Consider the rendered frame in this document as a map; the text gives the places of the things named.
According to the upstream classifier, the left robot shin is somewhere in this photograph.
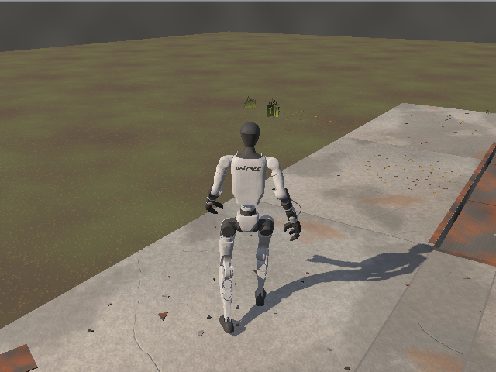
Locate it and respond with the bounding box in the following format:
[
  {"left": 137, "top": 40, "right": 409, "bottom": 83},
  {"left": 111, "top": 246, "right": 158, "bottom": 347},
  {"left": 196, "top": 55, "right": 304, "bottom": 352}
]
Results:
[{"left": 219, "top": 266, "right": 233, "bottom": 322}]

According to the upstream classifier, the right robot shin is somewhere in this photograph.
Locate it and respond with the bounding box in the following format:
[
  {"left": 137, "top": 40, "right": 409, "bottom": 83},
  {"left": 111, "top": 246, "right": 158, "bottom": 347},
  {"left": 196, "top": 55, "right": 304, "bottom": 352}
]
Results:
[{"left": 257, "top": 248, "right": 269, "bottom": 297}]

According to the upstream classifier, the robot left hand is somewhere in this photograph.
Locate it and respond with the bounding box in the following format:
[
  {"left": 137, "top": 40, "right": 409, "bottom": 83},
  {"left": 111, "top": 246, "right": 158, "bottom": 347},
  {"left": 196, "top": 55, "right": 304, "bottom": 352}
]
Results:
[{"left": 205, "top": 201, "right": 223, "bottom": 214}]

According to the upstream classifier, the robot shin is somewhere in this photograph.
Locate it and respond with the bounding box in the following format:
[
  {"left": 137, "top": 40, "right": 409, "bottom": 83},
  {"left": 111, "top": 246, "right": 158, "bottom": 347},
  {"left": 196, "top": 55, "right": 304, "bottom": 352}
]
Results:
[
  {"left": 219, "top": 266, "right": 233, "bottom": 322},
  {"left": 257, "top": 248, "right": 269, "bottom": 297}
]

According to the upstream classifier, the left robot forearm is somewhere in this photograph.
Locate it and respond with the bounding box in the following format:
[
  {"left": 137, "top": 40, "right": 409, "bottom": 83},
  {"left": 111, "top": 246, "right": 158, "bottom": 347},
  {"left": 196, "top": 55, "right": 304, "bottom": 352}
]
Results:
[{"left": 206, "top": 184, "right": 218, "bottom": 205}]

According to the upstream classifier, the right robot upper arm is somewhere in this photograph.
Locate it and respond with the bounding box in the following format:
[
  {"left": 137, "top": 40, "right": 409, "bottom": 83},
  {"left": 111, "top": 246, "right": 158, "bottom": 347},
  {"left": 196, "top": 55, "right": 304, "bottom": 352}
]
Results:
[{"left": 265, "top": 156, "right": 287, "bottom": 200}]

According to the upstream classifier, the robot right hand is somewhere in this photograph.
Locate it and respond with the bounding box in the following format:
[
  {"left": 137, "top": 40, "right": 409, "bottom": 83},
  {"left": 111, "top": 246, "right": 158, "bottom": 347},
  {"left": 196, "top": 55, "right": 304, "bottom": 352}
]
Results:
[{"left": 284, "top": 221, "right": 301, "bottom": 241}]

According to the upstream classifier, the right robot forearm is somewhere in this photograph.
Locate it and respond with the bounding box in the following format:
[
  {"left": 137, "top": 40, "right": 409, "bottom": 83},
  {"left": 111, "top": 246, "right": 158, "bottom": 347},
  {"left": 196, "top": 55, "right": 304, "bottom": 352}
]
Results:
[{"left": 280, "top": 188, "right": 298, "bottom": 223}]

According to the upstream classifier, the left robot upper arm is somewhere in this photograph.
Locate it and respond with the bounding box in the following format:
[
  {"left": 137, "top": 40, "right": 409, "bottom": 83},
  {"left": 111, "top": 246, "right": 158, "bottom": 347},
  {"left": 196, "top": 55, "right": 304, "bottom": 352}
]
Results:
[{"left": 211, "top": 155, "right": 233, "bottom": 196}]

